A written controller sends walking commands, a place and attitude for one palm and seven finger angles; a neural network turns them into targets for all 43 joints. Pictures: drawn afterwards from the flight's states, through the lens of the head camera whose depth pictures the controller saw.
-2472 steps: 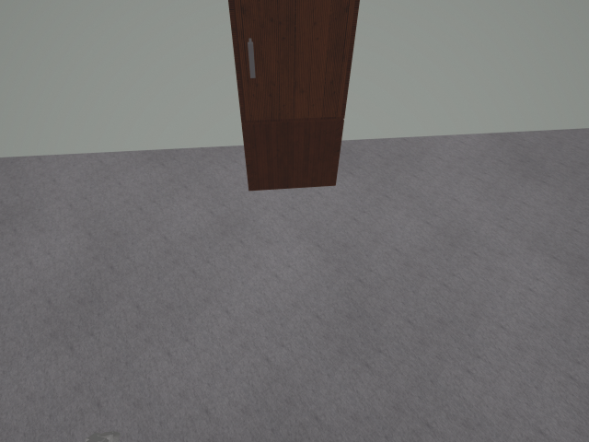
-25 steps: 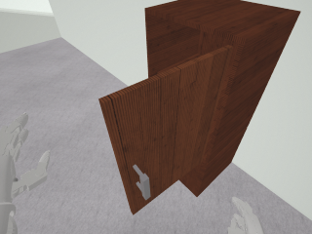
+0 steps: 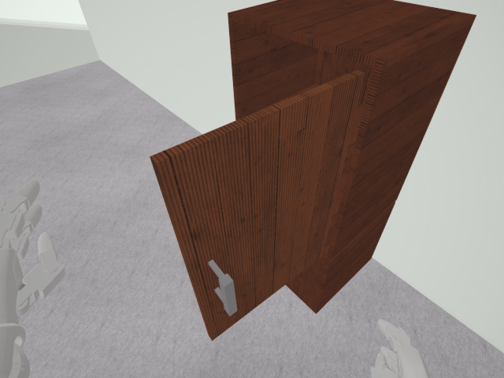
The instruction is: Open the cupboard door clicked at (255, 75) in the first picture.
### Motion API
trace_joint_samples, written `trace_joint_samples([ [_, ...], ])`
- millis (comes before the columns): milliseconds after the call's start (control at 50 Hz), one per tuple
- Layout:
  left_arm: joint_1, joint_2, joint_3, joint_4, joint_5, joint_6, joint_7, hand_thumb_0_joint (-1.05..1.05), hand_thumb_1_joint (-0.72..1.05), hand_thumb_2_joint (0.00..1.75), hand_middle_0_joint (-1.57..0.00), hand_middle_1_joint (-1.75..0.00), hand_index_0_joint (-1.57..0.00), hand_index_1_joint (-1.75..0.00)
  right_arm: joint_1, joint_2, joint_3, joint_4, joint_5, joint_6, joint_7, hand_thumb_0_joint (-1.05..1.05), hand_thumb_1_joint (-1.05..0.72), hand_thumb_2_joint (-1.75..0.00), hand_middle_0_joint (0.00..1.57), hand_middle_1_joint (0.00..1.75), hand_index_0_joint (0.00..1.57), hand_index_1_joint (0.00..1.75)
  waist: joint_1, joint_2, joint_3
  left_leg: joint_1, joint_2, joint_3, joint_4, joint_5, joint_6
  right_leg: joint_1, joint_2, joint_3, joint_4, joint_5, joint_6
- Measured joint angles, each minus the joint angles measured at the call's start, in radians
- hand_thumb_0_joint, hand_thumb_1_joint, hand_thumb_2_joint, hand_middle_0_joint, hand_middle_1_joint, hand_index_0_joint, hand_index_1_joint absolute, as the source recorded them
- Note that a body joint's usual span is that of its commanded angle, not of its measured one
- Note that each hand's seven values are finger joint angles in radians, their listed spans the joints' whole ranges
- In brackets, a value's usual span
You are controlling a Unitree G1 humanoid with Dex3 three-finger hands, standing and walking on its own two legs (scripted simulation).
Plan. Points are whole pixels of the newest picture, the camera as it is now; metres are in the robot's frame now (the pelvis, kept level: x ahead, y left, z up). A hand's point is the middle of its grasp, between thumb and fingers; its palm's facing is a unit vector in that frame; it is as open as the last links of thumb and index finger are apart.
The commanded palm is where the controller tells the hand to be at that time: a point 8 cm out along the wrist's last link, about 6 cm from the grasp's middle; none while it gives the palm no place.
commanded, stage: step back with the hand held close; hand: left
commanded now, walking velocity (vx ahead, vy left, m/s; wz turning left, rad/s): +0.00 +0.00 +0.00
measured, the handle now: (222, 288) +0.30 +0.11 -0.08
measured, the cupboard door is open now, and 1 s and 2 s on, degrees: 86 86 86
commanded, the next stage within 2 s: stop stepping back and stand still in 1.30 s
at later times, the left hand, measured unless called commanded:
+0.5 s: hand (38, 284) +0.17 +0.28 +0.15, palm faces +0.36 -0.78 -0.51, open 7.4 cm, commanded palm +0.11 +0.32 +0.17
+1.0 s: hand out of the picture +0.07 +0.30 +0.15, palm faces +0.44 -0.78 -0.44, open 7.4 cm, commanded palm +0.00 +0.34 +0.17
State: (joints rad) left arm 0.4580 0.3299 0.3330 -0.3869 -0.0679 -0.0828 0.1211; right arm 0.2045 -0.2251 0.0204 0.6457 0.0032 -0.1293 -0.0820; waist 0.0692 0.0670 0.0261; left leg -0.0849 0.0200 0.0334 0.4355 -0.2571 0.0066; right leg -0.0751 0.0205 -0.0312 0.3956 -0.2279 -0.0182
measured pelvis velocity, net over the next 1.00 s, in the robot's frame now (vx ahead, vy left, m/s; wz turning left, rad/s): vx -0.13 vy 0.03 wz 0.04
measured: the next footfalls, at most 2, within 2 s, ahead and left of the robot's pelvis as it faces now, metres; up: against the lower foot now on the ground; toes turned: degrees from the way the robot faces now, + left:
right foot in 1.32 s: -0.32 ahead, -0.10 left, +0.00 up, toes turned -2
left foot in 1.44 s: -0.06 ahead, +0.09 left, +0.00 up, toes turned -6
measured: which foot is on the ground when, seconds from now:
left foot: down 0.00-1.00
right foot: down 0.00-1.00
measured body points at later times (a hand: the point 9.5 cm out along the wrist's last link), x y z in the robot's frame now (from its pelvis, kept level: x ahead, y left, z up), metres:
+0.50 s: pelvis -0.05 +0.03 -0.01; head -0.03 +0.03 +0.44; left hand +0.14 +0.32 +0.18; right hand +0.13 -0.23 -0.08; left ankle -0.01 +0.11 -0.74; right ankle +0.00 -0.11 -0.74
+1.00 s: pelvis -0.13 +0.03 -0.02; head -0.10 +0.06 +0.43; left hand +0.04 +0.34 +0.18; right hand +0.06 -0.20 -0.09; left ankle -0.01 +0.11 -0.74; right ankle -0.05 -0.10 -0.74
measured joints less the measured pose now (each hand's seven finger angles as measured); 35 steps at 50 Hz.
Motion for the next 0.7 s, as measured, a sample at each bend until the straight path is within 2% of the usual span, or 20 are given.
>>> trace_joint_samples([
  [80, -0.012, 0.004, 0.017, 0.008, 0.008, -0.018, -0.006, 0.02, 0.89, 0.9, -0.21, -0.3, -0.21, -0.3, -0.005, -0.003, 0.004, -0.009, 0.001, 0.01, 0.0, 0.02, -0.9, -0.9, 0.21, 0.3, 0.21, 0.3, -0.005, 0.004, -0.003, -0.021, 0.006, -0.003, 0.006, 0.003, 0.0, -0.012, 0.007, -0.002, -0.014, 0.011, -0.001],
  [180, 0.013, 0.024, 0.061, 0.015, 0.019, -0.073, -0.002, 0.02, 0.89, 0.9, -0.21, -0.3, -0.21, -0.3, -0.031, -0.012, -0.002, -0.034, -0.004, 0.052, 0.008, 0.02, -0.9, -0.9, 0.21, 0.3, 0.21, 0.3, -0.035, 0.001, -0.01, -0.082, 0.013, 0.011, 0.008, 0.013, 0.002, -0.068, 0.013, 0.011, -0.035, 0.043, 0.003],
  [300, 0.074, 0.05, 0.04, -0.027, 0.023, -0.067, -0.005, 0.02, 0.89, 0.9, -0.21, -0.3, -0.21, -0.3, -0.042, -0.023, -0.029, -0.068, 0.003, 0.102, -0.002, 0.02, -0.9, -0.9, 0.21, 0.3, 0.21, 0.3, -0.062, -0.023, 0.009, -0.116, -0.006, 0.038, -0.003, 0.035, 0.018, -0.127, -0.007, 0.036, -0.005, 0.051, 0.02],
  [380, 0.097, 0.082, 0.054, -0.069, 0.022, -0.066, 0.002, 0.02, 0.89, 0.9, -0.21, -0.3, -0.22, -0.3, -0.039, -0.017, -0.037, -0.086, 0.007, 0.125, -0.007, 0.02, -0.91, -0.9, 0.21, 0.3, 0.21, 0.3, -0.07, -0.047, 0.019, -0.142, -0.013, 0.046, 0.018, 0.038, 0.026, -0.159, -0.014, 0.044, 0.024, 0.052, 0.027],
  [500, 0.103, 0.101, 0.087, -0.108, 0.029, -0.083, 0.018, 0.02, 0.89, 0.9, -0.21, -0.3, -0.22, -0.3, -0.027, -0.008, -0.032, -0.106, 0.009, 0.121, -0.008, 0.02, -0.91, -0.9, 0.2, 0.3, 0.21, 0.3, -0.071, -0.067, 0.024, -0.189, -0.021, 0.049, 0.065, 0.043, 0.041, -0.205, -0.024, 0.047, 0.07, 0.059, 0.038],
  [660, 0.084, 0.061, 0.095, -0.107, 0.055, -0.111, 0.032, 0.02, 0.89, 0.9, -0.21, -0.3, -0.22, -0.3, -0.001, 0.001, -0.018, -0.105, 0.005, 0.082, -0.005, 0.01, -0.9, -0.9, 0.21, 0.3, 0.21, 0.3, -0.061, -0.061, 0.025, -0.272, -0.021, 0.037, 0.165, 0.028, 0.06, -0.268, -0.026, 0.035, 0.139, 0.06, 0.047],
  [700, 0.069, 0.056, 0.096, -0.11, 0.063, -0.115, 0.033, 0.02, 0.89, 0.9, -0.21, -0.3, -0.22, -0.3, 0.009, 0.006, -0.015, -0.1, 0.002, 0.069, -0.006, 0.01, -0.9, -0.9, 0.21, 0.3, 0.21, 0.3, -0.064, -0.064, 0.03, -0.289, -0.024, 0.028, 0.182, 0.033, 0.062, -0.28, -0.015, 0.049, 0.162, 0.054, 0.05],
])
